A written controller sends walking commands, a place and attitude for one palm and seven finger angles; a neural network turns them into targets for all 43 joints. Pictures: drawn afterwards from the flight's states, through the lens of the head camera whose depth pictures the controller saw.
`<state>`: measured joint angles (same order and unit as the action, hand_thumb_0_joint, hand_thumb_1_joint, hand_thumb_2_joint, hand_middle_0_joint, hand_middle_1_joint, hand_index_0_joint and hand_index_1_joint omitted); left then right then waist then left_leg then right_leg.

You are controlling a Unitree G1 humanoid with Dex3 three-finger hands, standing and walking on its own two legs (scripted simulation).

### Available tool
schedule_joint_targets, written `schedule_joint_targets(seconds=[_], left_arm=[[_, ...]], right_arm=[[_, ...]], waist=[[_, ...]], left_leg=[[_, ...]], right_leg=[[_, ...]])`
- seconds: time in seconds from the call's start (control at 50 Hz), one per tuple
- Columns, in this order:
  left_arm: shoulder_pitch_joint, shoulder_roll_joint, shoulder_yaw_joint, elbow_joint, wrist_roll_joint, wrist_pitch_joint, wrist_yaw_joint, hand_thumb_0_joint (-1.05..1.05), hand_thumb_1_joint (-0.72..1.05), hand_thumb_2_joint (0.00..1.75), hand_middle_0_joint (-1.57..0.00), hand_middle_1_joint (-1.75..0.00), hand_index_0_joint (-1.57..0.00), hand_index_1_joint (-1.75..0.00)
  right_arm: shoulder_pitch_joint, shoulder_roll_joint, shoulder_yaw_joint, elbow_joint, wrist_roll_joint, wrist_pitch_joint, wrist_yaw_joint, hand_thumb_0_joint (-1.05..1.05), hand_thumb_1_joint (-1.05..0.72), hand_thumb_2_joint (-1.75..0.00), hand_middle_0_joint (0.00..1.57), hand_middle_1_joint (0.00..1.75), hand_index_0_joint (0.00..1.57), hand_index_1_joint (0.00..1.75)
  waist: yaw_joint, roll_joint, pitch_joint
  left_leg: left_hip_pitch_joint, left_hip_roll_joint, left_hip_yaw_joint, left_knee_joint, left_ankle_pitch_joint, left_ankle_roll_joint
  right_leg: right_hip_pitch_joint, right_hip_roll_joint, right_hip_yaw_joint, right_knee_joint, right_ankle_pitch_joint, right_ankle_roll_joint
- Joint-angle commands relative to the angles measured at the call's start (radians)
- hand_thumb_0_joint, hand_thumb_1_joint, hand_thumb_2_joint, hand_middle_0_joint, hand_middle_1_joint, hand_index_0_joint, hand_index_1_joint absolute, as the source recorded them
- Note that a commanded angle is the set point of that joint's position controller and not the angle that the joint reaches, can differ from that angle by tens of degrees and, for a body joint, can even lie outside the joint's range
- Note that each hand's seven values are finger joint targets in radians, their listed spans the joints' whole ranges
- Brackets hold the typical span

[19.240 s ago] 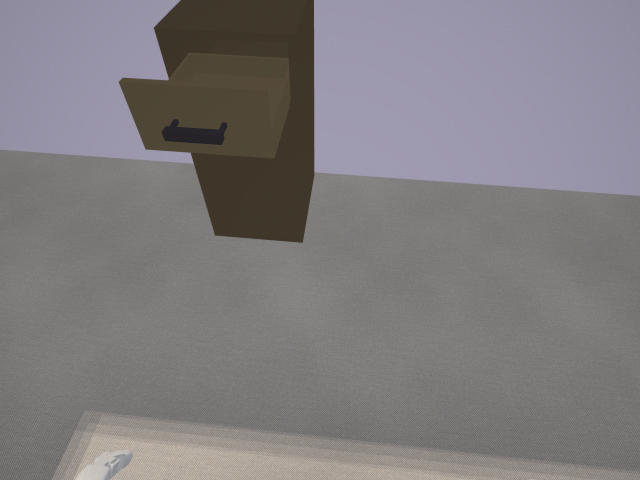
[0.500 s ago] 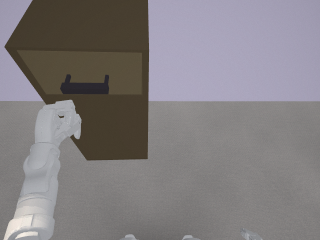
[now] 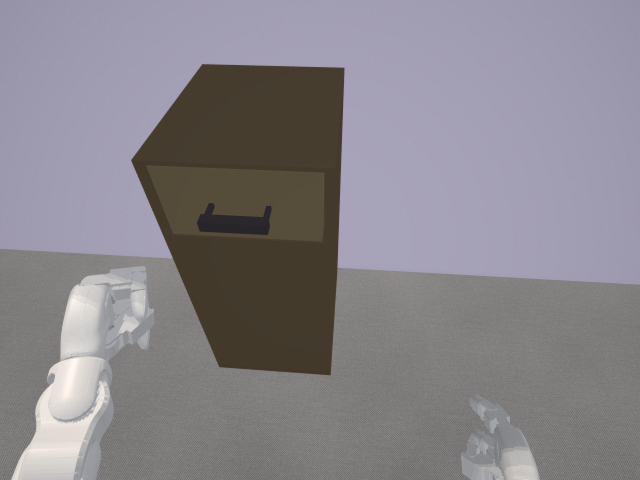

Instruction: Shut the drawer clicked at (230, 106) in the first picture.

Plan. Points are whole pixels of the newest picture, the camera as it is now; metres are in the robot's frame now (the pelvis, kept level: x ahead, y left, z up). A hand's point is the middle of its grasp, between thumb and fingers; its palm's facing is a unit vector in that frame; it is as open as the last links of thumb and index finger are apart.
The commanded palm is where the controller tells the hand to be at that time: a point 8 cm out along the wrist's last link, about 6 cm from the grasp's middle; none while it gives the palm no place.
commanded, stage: draw the hand back to the body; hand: left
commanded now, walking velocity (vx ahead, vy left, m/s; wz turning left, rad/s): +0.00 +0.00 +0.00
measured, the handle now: (236, 216) +0.58 +0.21 -0.03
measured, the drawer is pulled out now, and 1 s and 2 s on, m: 0.00 0.00 0.00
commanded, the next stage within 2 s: step back with the hand held close in 0.56 s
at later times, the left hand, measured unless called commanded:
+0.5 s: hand (76, 371) +0.17 +0.22 +0.17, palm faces +0.40 -0.82 -0.40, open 3.3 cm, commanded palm +0.13 +0.26 +0.19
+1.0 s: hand (93, 360) +0.19 +0.23 +0.15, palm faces +0.27 -0.84 -0.48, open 3.2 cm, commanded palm +0.12 +0.28 +0.19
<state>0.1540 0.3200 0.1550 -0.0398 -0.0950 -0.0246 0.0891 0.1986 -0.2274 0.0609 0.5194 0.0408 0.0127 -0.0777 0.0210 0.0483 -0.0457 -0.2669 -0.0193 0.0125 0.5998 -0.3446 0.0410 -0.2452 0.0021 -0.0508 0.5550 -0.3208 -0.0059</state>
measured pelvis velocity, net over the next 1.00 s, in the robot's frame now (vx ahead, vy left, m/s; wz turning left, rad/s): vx -0.01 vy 0.00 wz -0.02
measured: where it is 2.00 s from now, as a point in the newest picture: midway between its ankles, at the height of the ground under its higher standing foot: outside the picture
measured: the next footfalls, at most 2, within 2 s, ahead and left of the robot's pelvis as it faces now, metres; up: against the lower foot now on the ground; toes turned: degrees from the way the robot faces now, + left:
right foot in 1.76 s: -0.23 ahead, -0.12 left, +0.00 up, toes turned +1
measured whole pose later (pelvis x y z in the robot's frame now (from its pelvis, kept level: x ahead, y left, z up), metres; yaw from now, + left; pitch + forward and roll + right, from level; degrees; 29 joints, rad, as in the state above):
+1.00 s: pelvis -0.01 +0.00 +0.01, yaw -1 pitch +1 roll -1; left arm 0.63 0.37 0.33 -0.49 -0.06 -0.18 0.10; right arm 0.18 -0.24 -0.03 0.55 0.01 0.00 -0.06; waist -0.01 0.04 0.04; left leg -0.23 -0.01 0.03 0.47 -0.26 0.04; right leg -0.22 0.01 -0.04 0.43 -0.23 0.00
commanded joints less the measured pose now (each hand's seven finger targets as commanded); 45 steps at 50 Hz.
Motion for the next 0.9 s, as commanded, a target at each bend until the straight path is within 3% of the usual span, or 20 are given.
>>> schedule_joint_targets(seconds=[0.0, 0.1, 0.16, 0.24, 0.26, 0.28, 0.36, 0.4, 0.46, 0.56, 0.62, 0.66, 0.68, 0.7, 0.72, 0.78, 0.84, 0.88], left_arm=[[-0.113, 0.145, 0.087, -0.304, 0.001, -0.067, 0.018, 0.0, 0.9, 0.9, -1.4, -1.6, -1.4, -1.6], [0.029, 0.174, 0.147, -0.411, -0.002, -0.085, 0.019, 0.0, 0.9, 0.9, -1.4, -1.6, -1.4, -1.6], [0.105, 0.187, 0.18, -0.493, -0.002, -0.102, 0.021, 0.0, 0.9, 0.9, -1.4, -1.6, -1.4, -1.6], [0.211, 0.208, 0.226, -0.561, 0.0, -0.118, 0.023, 0.0, 0.9, 0.9, -1.4, -1.6, -1.4, -1.6], [0.24, 0.184, 0.215, -0.573, -0.003, -0.12, 0.021, 0.0, 0.9, 0.9, -1.4, -1.6, -1.4, -1.6], [0.255, 0.195, 0.228, -0.592, -0.003, -0.126, 0.023, 0.0, 0.9, 0.9, -1.4, -1.6, -1.4, -1.6], [0.345, 0.197, 0.252, -0.67, 0.0, -0.147, 0.029, 0.0, 0.9, 0.9, -1.4, -1.6, -1.4, -1.6], [0.348, 0.152, 0.221, -0.609, 0.005, -0.146, 0.026, 0.0, 0.9, 0.9, -1.4, -1.6, -1.4, -1.6], [0.308, 0.15, 0.22, -0.557, 0.007, -0.143, 0.028, 0.0, 0.9, 0.9, -1.4, -1.6, -1.4, -1.6], [0.289, 0.172, 0.237, -0.592, 0.01, -0.159, 0.032, 0.0, 0.9, 0.9, -1.4, -1.6, -1.4, -1.6], [0.296, 0.186, 0.244, -0.657, 0.013, -0.166, 0.038, 0.0, 0.9, 0.9, -1.4, -1.6, -1.4, -1.6], [0.303, 0.187, 0.244, -0.663, 0.014, -0.163, 0.042, 0.0, 0.9, 0.9, -1.4, -1.6, -1.4, -1.6], [0.141, 0.335, 0.407, -0.767, 0.015, -0.218, 0.05, 0.0, 0.9, 0.9, -1.4, -1.6, -1.4, -1.6], [0.251, 0.264, 0.37, -0.62, 0.025, -0.225, 0.043, 0.0, 0.9, 0.9, -1.4, -1.6, -1.4, -1.6], [0.31, 0.215, 0.321, -0.585, 0.032, -0.222, 0.037, 0.0, 0.9, 0.9, -1.4, -1.6, -1.4, -1.6], [0.399, 0.16, 0.284, -0.539, 0.034, -0.228, 0.028, 0.0, 0.9, 0.9, -1.4, -1.6, -1.4, -1.6], [0.464, 0.163, 0.292, -0.556, 0.03, -0.227, 0.026, 0.0, 0.9, 0.9, -1.4, -1.6, -1.4, -1.6], [0.484, 0.189, 0.309, -0.615, 0.033, -0.229, 0.03, 0.0, 0.9, 0.9, -1.4, -1.6, -1.4, -1.6]], right_arm=[[-0.115, -0.109, -0.045, -0.135, -0.002, -0.072, -0.004, 0.0, -0.9, -0.9, 0.2, 0.3, 0.2, 0.3], [-0.127, -0.105, -0.051, -0.122, -0.012, -0.102, 0.006, 0.0, -0.9, -0.9, 0.2, 0.3, 0.2, 0.3], [-0.129, -0.1, -0.055, -0.116, -0.016, -0.122, 0.012, 0.0, -0.9, -0.9, 0.2, 0.3, 0.2, 0.3], [-0.135, -0.096, -0.062, -0.11, -0.016, -0.146, 0.013, 0.0, -0.9, -0.9, 0.2, 0.3, 0.2, 0.3], [-0.137, -0.091, -0.061, -0.11, -0.015, -0.15, 0.013, 0.0, -0.9, -0.9, 0.2, 0.3, 0.2, 0.3], [-0.135, -0.09, -0.063, -0.111, -0.014, -0.156, 0.011, 0.0, -0.9, -0.9, 0.2, 0.3, 0.2, 0.3], [-0.131, -0.087, -0.069, -0.105, -0.015, -0.186, 0.008, 0.0, -0.9, -0.9, 0.2, 0.3, 0.2, 0.3], [-0.125, -0.087, -0.074, -0.088, -0.015, -0.188, 0.008, 0.0, -0.9, -0.9, 0.2, 0.3, 0.2, 0.3], [-0.114, -0.095, -0.079, -0.078, -0.015, -0.186, 0.0, 0.0, -0.9, -0.9, 0.2, 0.3, 0.2, 0.3], [-0.124, -0.087, -0.078, -0.084, -0.019, -0.193, -0.007, 0.0, -0.9, -0.9, 0.2, 0.3, 0.2, 0.3], [-0.128, -0.087, -0.076, -0.088, -0.021, -0.208, -0.005, 0.0, -0.9, -0.9, 0.2, 0.3, 0.2, 0.3], [-0.126, -0.083, -0.071, -0.082, -0.023, -0.216, -0.005, 0.0, -0.9, -0.9, 0.2, 0.3, 0.2, 0.3], [-0.096, -0.116, -0.082, -0.11, -0.026, -0.19, 0.005, 0.0, -0.9, -0.9, 0.2, 0.3, 0.2, 0.3], [-0.089, -0.095, -0.088, -0.074, -0.03, -0.172, 0.007, 0.0, -0.9, -0.9, 0.2, 0.3, 0.2, 0.3], [-0.094, -0.097, -0.093, -0.078, -0.029, -0.157, 0.012, 0.0, -0.9, -0.9, 0.2, 0.3, 0.2, 0.3], [-0.095, -0.109, -0.106, -0.088, -0.029, -0.116, 0.02, 0.0, -0.9, -0.9, 0.2, 0.3, 0.2, 0.3], [-0.11, -0.111, -0.12, -0.101, -0.028, -0.084, 0.022, 0.0, -0.9, -0.9, 0.2, 0.3, 0.2, 0.3], [-0.113, -0.112, -0.123, -0.118, -0.026, -0.067, 0.023, 0.0, -0.9, -0.9, 0.2, 0.3, 0.2, 0.3]], waist=[[-0.009, 0.033, -0.061], [0.009, -0.003, -0.049], [0.016, 0.026, -0.044], [0.025, -0.01, -0.017], [0.023, 0.02, 0.004], [0.027, -0.001, 0.001], [0.031, 0.022, 0.001], [0.019, -0.022, 0.051], [0.009, -0.069, 0.086], [0.026, -0.013, 0.021], [0.035, 0.031, -0.043], [0.035, 0.055, -0.034], [-0.005, -0.008, 0.061], [-0.013, -0.09, 0.066], [-0.019, -0.106, 0.069], [-0.023, -0.046, 0.015], [-0.016, -0.028, -0.052], [-0.016, -0.046, -0.101]], left_leg=[[0.089, 0.04, -0.055, -0.176, 0.212, -0.019], [0.107, 0.036, -0.041, -0.2, 0.249, -0.013], [0.113, 0.031, -0.037, -0.209, 0.251, -0.014], [0.108, 0.028, -0.028, -0.207, 0.24, -0.012], [0.109, 0.029, -0.024, -0.211, 0.221, -0.012], [0.109, 0.028, -0.022, -0.209, 0.211, -0.01], [0.12, 0.029, -0.019, -0.202, 0.217, -0.01], [0.115, 0.032, -0.016, -0.198, 0.21, -0.008], [0.111, 0.03, -0.017, -0.195, 0.173, -0.001], [0.138, 0.024, -0.012, -0.189, 0.187, 0.003], [0.158, 0.024, -0.014, -0.187, 0.252, -0.002], [0.149, 0.023, -0.017, -0.187, 0.279, -0.007], [0.064, 0.045, -0.049, -0.16, 0.226, 0.011], [0.077, 0.041, -0.047, -0.126, 0.215, 0.008], [0.085, 0.043, -0.045, -0.114, 0.236, 0.005], [0.084, 0.064, -0.048, -0.148, 0.357, 0.001], [0.077, 0.083, -0.055, -0.166, 0.479, 0.002], [0.069, 0.091, -0.058, -0.161, 0.523, 0.003]], right_leg=[[0.077, -0.004, 0.021, -0.125, 0.186, -0.032], [0.129, -0.007, 0.024, -0.159, 0.227, -0.027], [0.147, -0.009, 0.026, -0.173, 0.227, -0.027], [0.141, -0.005, 0.03, -0.196, 0.215, -0.023], [0.132, -0.008, 0.032, -0.198, 0.198, -0.022], [0.128, -0.009, 0.034, -0.204, 0.185, -0.019], [0.126, -0.008, 0.036, -0.208, 0.194, -0.019], [0.092, -0.006, 0.035, -0.215, 0.182, -0.015], [0.061, -0.009, 0.04, -0.234, 0.131, -0.008], [0.093, -0.021, 0.049, -0.225, 0.145, -0.01], [0.138, -0.022, 0.045, -0.194, 0.234, -0.015], [0.149, -0.02, 0.039, -0.186, 0.268, -0.017], [0.082, -0.08, 0.16, -0.245, 0.342, -0.019], [0.064, -0.11, 0.17, -0.258, 0.368, -0.026], [0.053, -0.122, 0.171, -0.252, 0.417, -0.03], [0.1, -0.104, 0.113, -0.193, 0.493, -0.014], [0.143, -0.084, 0.074, -0.152, 0.514, -0.001], [0.171, -0.08, 0.068, -0.128, 0.543, 0.002]])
